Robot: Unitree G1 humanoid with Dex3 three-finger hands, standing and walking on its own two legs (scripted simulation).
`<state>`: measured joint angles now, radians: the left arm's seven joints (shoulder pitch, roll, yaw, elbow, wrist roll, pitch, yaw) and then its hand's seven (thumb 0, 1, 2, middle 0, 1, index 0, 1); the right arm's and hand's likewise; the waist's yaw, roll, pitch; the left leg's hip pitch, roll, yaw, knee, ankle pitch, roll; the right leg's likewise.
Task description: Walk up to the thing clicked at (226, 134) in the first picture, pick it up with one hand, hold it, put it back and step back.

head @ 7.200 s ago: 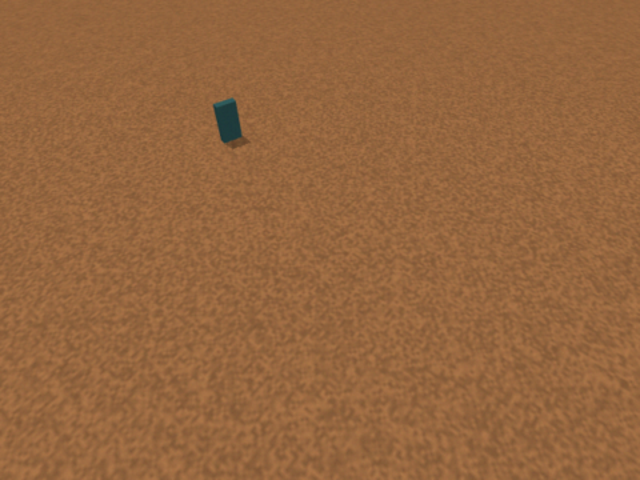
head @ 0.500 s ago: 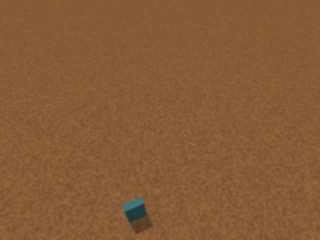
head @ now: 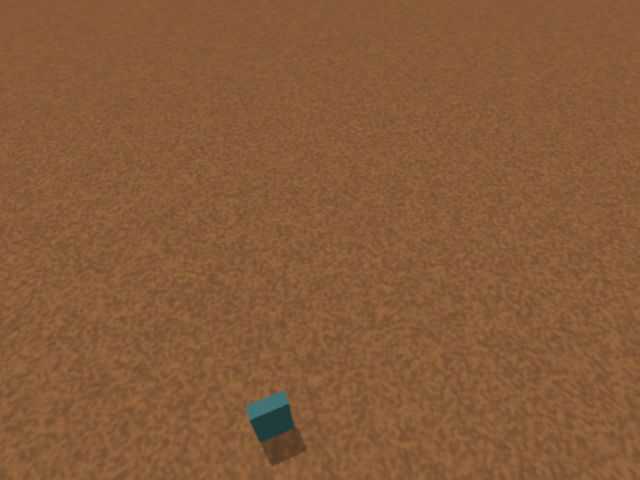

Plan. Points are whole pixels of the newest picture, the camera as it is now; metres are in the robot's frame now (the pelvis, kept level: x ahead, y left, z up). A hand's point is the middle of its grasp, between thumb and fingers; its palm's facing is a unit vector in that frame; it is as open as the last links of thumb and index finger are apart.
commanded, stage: stand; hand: left
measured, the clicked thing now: (271, 417) +0.40 +0.17 -0.68
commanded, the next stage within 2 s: go down in 1.58 s
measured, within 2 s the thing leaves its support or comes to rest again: neither
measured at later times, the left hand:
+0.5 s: hand out of the picture +0.08 +0.25 -0.15, palm faces -0.03 -0.94 -0.35, open 7.3 cm
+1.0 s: hand out of the picture +0.09 +0.25 -0.15, palm faces -0.03 -0.94 -0.34, open 7.3 cm
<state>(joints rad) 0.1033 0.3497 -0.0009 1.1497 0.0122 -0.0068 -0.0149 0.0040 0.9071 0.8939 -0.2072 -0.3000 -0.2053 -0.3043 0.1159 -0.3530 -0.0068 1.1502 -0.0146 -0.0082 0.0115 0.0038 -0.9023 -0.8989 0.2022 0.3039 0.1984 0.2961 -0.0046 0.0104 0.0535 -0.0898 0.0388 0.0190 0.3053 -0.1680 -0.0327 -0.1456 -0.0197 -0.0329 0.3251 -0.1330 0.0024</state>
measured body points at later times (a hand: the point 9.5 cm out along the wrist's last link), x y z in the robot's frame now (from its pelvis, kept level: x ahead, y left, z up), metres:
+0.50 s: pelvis +0.01 +0.00 +0.00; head +0.01 -0.01 +0.45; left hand +0.09 +0.30 -0.13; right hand +0.07 -0.30 -0.14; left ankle +0.00 +0.14 -0.75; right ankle +0.03 -0.12 -0.75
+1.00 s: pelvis +0.02 +0.00 +0.00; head +0.03 -0.01 +0.45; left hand +0.09 +0.30 -0.13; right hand +0.09 -0.30 -0.14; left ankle +0.00 +0.14 -0.75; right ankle +0.03 -0.12 -0.75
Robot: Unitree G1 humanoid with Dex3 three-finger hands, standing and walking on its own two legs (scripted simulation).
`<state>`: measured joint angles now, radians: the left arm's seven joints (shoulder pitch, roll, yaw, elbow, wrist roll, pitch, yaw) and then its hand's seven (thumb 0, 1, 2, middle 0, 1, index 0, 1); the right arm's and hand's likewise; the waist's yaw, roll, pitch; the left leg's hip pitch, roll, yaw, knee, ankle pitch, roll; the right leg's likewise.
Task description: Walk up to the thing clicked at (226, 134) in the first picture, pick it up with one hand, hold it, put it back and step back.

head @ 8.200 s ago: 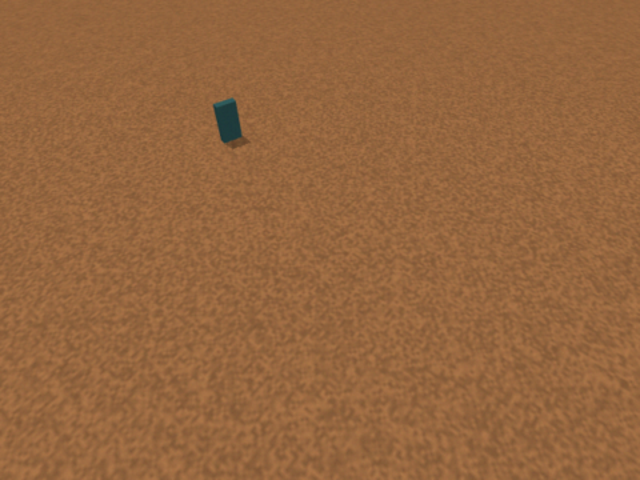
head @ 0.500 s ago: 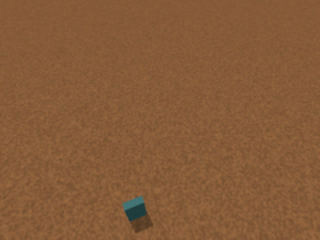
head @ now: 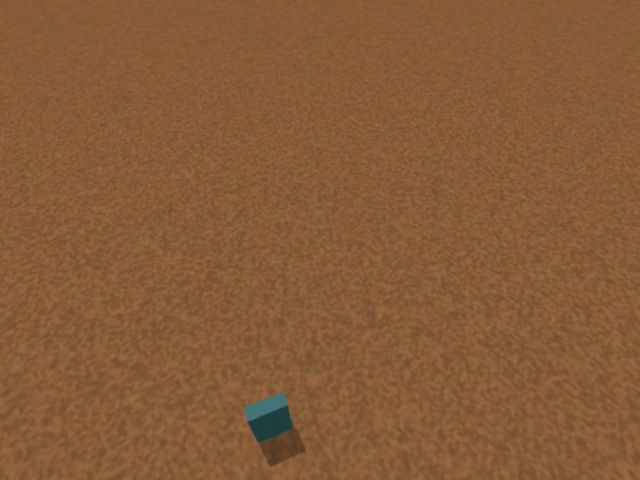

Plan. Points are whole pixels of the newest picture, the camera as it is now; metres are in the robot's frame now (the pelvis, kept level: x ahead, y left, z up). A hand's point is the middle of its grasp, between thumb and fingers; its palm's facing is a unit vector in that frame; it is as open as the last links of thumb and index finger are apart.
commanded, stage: stand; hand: left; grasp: from the side
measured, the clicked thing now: (269, 418) +0.38 +0.17 -0.68
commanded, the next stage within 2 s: go down in 0.58 s
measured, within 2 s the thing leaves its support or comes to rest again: neither
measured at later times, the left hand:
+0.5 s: hand out of the picture +0.08 +0.25 -0.15, palm faces -0.03 -0.94 -0.35, open 7.3 cm
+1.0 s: hand (149, 475) +0.16 +0.26 -0.16, palm faces +0.03 -0.94 -0.34, open 12.7 cm
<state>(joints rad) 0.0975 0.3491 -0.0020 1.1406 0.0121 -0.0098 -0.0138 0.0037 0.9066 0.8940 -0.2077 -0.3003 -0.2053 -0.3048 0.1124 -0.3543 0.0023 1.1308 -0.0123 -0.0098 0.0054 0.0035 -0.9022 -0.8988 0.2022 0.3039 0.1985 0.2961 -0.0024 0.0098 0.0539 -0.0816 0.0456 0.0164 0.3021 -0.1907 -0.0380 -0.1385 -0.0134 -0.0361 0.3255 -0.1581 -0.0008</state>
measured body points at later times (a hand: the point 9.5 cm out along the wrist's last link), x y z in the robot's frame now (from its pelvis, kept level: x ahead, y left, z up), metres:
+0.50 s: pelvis +0.00 +0.00 +0.00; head +0.01 +0.00 +0.45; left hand +0.08 +0.30 -0.13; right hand +0.07 -0.30 -0.14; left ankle -0.02 +0.14 -0.75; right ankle +0.01 -0.12 -0.75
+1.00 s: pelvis -0.01 +0.01 -0.02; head +0.04 +0.01 +0.42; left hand +0.15 +0.31 -0.14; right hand +0.08 -0.25 -0.15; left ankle -0.02 +0.14 -0.75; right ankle +0.01 -0.12 -0.75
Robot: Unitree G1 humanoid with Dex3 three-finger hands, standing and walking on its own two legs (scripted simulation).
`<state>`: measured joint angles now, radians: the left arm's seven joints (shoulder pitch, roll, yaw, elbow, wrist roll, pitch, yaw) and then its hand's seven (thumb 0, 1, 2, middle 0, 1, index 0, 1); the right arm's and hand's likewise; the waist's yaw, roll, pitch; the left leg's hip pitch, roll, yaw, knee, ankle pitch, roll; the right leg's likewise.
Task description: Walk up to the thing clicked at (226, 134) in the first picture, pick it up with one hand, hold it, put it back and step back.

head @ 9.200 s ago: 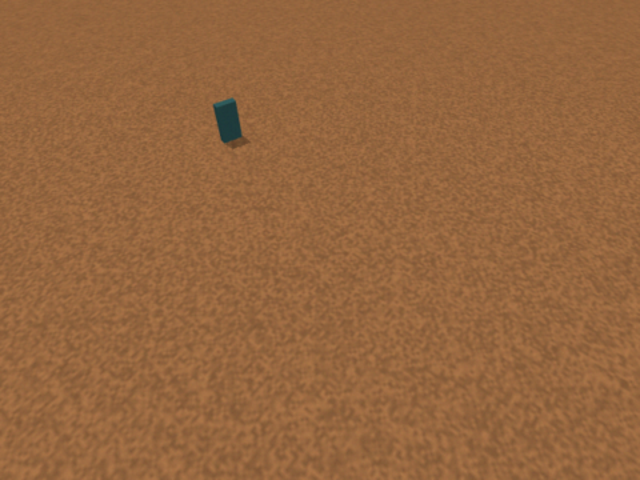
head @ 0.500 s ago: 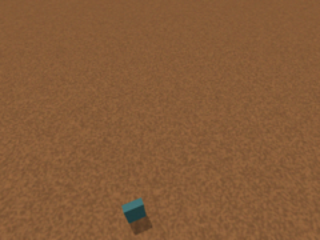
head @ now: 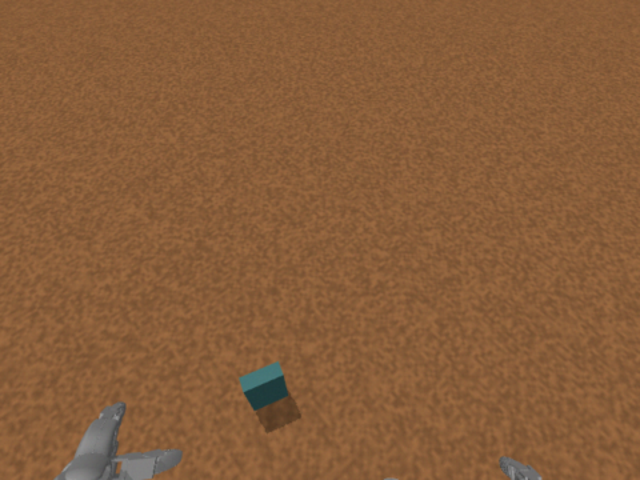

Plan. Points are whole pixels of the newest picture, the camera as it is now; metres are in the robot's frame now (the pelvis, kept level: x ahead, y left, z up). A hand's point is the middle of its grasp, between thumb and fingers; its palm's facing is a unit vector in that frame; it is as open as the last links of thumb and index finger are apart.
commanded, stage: go down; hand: left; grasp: from the side
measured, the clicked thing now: (265, 387) +0.40 +0.16 -0.66
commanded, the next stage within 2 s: none
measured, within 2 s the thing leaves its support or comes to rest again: neither
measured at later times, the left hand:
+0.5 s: hand (137, 467) +0.16 +0.27 -0.17, palm faces +0.04 -0.94 -0.32, open 17.3 cm
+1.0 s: hand (134, 468) +0.16 +0.29 -0.20, palm faces +0.11 -0.95 -0.29, open 17.2 cm
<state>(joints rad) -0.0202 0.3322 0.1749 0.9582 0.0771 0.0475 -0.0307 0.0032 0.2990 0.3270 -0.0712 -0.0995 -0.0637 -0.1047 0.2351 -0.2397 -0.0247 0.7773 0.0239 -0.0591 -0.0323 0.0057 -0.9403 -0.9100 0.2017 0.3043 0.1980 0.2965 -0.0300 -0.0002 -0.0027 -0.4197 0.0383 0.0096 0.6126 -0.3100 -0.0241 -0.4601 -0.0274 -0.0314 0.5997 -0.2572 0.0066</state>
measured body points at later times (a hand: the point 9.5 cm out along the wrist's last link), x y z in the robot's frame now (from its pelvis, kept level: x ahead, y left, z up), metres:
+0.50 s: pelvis +0.01 +0.02 -0.05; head +0.08 +0.04 +0.40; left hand +0.16 +0.32 -0.14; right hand +0.18 -0.23 -0.13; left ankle +0.00 +0.14 -0.73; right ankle +0.03 -0.12 -0.73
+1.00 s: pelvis -0.01 +0.02 -0.09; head +0.09 +0.04 +0.34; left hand +0.15 +0.34 -0.18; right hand +0.17 -0.24 -0.17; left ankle +0.00 +0.14 -0.73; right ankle +0.03 -0.12 -0.73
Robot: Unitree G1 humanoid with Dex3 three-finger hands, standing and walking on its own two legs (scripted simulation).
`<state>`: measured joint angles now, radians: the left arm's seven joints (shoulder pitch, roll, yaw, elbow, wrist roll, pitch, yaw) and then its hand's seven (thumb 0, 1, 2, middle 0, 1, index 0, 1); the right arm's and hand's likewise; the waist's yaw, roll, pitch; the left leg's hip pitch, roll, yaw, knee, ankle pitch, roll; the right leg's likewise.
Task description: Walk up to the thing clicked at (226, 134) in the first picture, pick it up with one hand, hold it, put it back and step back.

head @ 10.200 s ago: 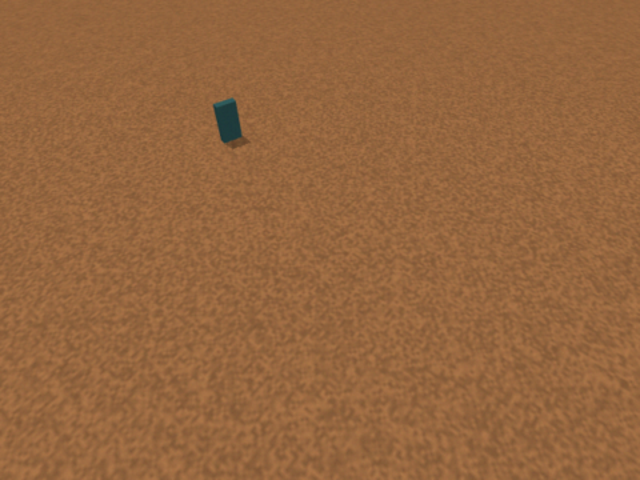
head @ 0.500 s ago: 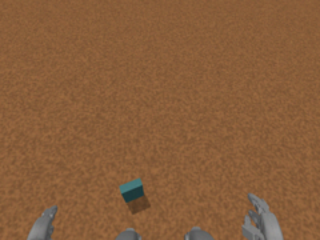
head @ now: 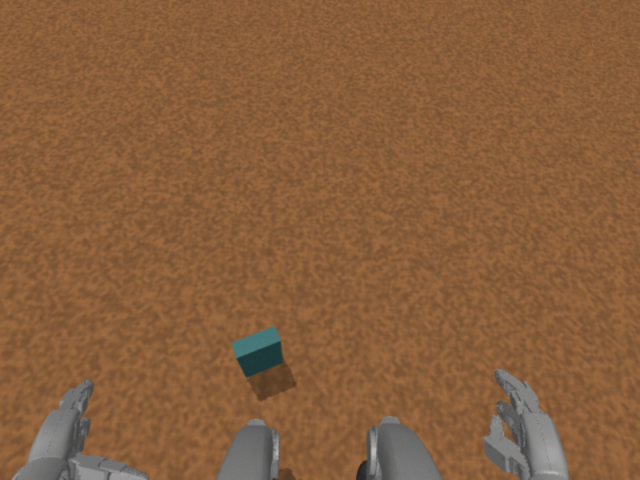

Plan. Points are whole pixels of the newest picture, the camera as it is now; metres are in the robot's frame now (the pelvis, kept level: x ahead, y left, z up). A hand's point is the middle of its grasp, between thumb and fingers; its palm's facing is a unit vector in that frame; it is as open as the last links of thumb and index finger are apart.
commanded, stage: go down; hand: left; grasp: from the side
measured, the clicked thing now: (259, 353) +0.41 +0.14 -0.56
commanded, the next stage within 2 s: approach in 1.68 s
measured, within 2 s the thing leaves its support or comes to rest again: neither
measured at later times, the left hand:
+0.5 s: hand (132, 366) +0.29 +0.30 -0.20, palm faces +0.05 -0.98 -0.17, open 17.4 cm
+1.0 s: hand (134, 344) +0.34 +0.33 -0.24, palm faces -0.01 -0.99 -0.12, open 17.4 cm
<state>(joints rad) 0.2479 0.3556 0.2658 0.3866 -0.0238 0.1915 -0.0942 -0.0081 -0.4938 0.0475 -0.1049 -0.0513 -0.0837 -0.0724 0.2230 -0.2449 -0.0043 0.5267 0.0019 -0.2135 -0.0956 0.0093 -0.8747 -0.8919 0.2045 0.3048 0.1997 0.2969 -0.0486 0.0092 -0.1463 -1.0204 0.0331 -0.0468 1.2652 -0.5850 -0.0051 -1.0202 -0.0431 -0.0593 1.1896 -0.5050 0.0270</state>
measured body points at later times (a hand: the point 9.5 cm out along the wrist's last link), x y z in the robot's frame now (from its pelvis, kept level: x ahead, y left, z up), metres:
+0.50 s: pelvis -0.05 +0.00 -0.14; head +0.14 +0.02 +0.28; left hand +0.29 +0.36 -0.18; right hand +0.10 -0.27 -0.25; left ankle +0.01 +0.12 -0.63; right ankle +0.03 -0.14 -0.63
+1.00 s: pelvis -0.07 +0.00 -0.21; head +0.13 +0.04 +0.19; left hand +0.33 +0.38 -0.22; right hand +0.07 -0.28 -0.31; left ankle +0.01 +0.12 -0.63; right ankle +0.03 -0.14 -0.63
